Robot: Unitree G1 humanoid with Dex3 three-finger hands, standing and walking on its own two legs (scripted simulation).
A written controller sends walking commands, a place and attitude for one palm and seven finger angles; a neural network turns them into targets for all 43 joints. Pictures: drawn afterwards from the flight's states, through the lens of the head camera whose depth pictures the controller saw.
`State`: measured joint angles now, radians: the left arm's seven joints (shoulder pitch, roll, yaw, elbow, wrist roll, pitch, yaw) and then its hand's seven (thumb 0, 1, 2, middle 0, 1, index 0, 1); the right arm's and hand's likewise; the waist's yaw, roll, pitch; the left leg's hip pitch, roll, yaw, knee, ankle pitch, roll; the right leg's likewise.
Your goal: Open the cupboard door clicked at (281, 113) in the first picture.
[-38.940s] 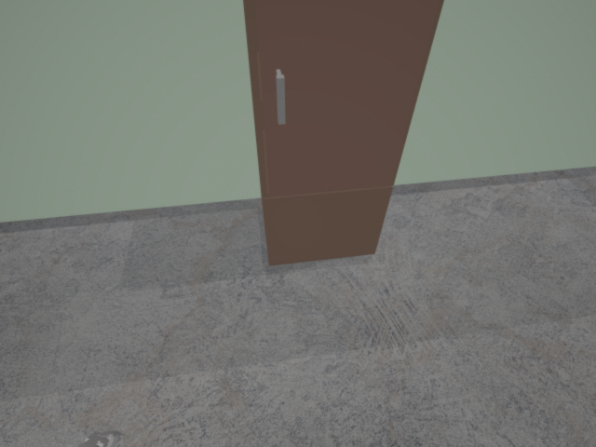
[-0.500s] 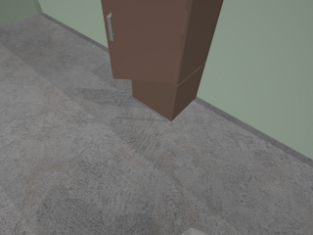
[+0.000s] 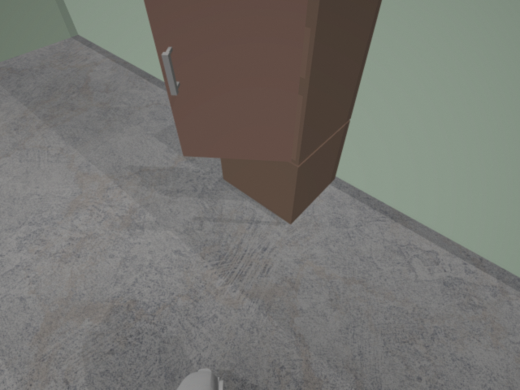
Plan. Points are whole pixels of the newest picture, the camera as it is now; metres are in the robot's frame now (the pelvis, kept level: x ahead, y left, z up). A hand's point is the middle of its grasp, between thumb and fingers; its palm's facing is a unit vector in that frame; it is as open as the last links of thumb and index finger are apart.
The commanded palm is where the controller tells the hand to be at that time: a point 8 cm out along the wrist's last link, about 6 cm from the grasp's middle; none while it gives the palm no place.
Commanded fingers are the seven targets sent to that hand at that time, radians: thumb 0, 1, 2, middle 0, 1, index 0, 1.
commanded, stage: take the last steps up to it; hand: left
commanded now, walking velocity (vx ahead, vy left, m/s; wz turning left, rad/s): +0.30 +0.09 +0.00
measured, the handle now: (172, 71) +0.92 +0.31 +0.01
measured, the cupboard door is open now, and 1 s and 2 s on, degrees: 36 36 36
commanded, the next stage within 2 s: come to a stop and stand still in 0.74 s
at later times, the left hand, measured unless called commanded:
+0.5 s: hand (141, 339) +0.23 +0.25 -0.17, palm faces +0.02 -0.98 -0.20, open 7.3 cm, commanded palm none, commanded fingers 0.00 0.90 0.90 -0.20 -0.30 -0.20 -0.30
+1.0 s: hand (166, 297) +0.33 +0.23 -0.20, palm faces +0.04 -0.99 -0.16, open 7.3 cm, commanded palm none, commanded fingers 0.00 0.90 0.90 -0.20 -0.30 -0.20 -0.30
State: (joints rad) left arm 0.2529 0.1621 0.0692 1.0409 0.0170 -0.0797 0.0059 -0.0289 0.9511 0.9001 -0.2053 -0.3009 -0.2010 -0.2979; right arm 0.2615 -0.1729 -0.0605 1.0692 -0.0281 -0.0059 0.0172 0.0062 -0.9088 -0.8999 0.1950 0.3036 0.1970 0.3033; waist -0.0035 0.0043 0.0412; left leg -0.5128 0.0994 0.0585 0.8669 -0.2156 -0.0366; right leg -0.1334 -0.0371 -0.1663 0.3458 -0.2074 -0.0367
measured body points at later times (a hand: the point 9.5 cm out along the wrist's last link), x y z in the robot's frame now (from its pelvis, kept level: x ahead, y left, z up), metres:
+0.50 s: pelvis +0.17 +0.06 -0.01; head +0.20 +0.06 +0.44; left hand +0.23 +0.30 -0.16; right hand +0.17 -0.17 -0.16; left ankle +0.16 +0.16 -0.75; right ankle +0.23 -0.07 -0.71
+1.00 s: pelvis +0.34 +0.06 -0.02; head +0.36 +0.08 +0.43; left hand +0.33 +0.28 -0.19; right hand +0.40 -0.18 -0.16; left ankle +0.41 +0.16 -0.75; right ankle +0.27 -0.06 -0.75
